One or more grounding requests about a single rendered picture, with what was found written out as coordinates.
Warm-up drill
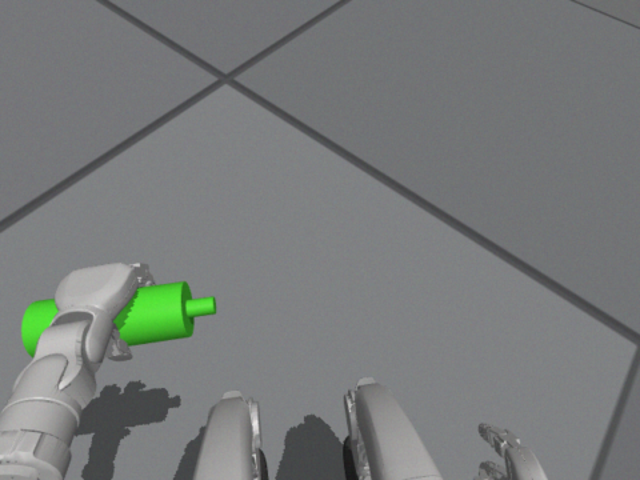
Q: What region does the left robot hand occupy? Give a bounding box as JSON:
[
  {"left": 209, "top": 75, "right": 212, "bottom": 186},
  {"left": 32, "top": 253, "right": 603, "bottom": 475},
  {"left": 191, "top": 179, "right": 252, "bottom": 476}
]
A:
[{"left": 54, "top": 262, "right": 156, "bottom": 361}]

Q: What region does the right robot hand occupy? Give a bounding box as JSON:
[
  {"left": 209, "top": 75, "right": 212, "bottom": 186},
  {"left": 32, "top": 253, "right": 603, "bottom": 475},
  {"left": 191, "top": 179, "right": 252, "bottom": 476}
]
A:
[{"left": 473, "top": 423, "right": 548, "bottom": 480}]

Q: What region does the left robot arm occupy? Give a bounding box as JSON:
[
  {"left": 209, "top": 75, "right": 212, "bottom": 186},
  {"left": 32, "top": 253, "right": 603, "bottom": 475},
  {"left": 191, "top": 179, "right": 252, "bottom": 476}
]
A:
[{"left": 0, "top": 305, "right": 113, "bottom": 480}]

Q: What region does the bottle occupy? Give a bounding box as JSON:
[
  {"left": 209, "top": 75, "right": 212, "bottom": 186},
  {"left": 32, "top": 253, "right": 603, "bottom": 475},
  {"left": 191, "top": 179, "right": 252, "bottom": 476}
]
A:
[{"left": 22, "top": 281, "right": 216, "bottom": 358}]

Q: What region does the right robot foot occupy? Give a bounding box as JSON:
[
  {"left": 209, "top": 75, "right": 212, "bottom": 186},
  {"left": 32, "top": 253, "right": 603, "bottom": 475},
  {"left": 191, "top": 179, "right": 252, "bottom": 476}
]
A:
[{"left": 343, "top": 436, "right": 359, "bottom": 480}]

